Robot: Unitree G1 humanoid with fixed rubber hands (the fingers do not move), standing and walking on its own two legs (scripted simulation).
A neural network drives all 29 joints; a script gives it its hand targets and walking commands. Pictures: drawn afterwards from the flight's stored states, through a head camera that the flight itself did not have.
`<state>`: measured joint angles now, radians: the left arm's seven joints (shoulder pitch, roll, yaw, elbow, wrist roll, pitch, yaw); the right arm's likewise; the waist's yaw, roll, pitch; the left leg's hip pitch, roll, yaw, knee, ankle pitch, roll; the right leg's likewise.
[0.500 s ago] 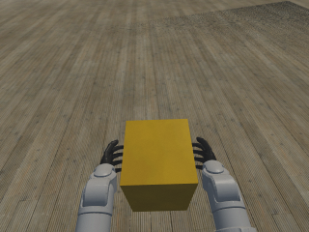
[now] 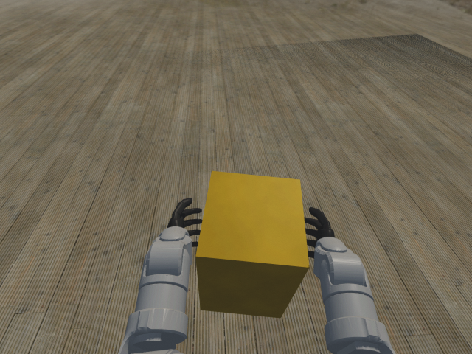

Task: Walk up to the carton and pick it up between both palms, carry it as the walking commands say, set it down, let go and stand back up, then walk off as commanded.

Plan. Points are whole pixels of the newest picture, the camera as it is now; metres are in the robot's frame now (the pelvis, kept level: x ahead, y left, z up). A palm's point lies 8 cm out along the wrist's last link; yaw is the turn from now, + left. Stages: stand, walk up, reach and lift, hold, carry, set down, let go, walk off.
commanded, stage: hold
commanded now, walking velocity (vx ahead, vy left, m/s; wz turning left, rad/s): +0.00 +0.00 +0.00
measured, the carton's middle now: (247, 248) +0.35 +0.01 -0.02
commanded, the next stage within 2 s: set down in 0.10 s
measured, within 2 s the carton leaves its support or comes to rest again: neither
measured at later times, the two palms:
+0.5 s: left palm (188, 248) +0.32 +0.12 +0.01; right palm (321, 244) +0.34 -0.14 +0.01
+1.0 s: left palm (184, 271) +0.32 +0.14 -0.07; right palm (304, 266) +0.35 -0.12 -0.08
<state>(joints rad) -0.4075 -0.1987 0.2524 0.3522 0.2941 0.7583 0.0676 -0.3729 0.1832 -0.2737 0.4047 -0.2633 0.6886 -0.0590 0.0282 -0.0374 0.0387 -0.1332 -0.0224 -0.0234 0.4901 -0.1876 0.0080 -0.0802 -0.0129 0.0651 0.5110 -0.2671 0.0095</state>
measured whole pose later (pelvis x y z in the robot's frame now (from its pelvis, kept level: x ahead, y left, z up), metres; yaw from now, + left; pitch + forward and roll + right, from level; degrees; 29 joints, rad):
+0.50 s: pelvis +0.03 -0.04 +0.00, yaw +1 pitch -3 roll +1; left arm -0.38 -0.19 0.32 0.49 0.31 0.60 0.04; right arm -0.42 0.21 -0.30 0.56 -0.35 0.59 -0.07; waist 0.07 0.00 0.01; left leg -0.23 0.01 -0.05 0.47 -0.20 -0.04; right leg -0.20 0.03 0.05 0.55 -0.30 -0.02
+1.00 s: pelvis +0.00 -0.04 -0.03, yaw -3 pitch +13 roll +1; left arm -0.47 -0.18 0.49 0.55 0.35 0.27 -0.02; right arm -0.52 0.24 -0.37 0.69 -0.33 0.22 -0.13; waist 0.13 -0.04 0.01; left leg -0.71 0.02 -0.09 0.73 -0.25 -0.06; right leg -0.69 0.09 0.10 0.79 -0.32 -0.02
